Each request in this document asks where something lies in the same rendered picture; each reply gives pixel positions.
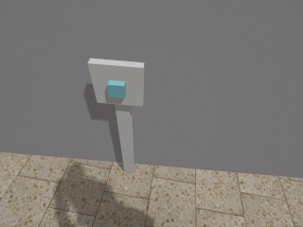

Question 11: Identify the button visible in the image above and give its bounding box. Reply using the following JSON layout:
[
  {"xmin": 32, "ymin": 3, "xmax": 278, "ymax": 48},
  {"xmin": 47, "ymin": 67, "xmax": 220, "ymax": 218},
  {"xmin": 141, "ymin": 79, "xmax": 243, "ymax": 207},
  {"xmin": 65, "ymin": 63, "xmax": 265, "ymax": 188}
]
[{"xmin": 107, "ymin": 80, "xmax": 127, "ymax": 98}]

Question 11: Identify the panel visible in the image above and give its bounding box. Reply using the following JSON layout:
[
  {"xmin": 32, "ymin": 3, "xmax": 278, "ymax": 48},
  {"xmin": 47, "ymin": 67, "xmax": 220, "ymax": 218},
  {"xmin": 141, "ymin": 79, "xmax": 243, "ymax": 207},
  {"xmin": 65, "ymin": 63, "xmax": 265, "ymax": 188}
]
[{"xmin": 87, "ymin": 58, "xmax": 145, "ymax": 173}]

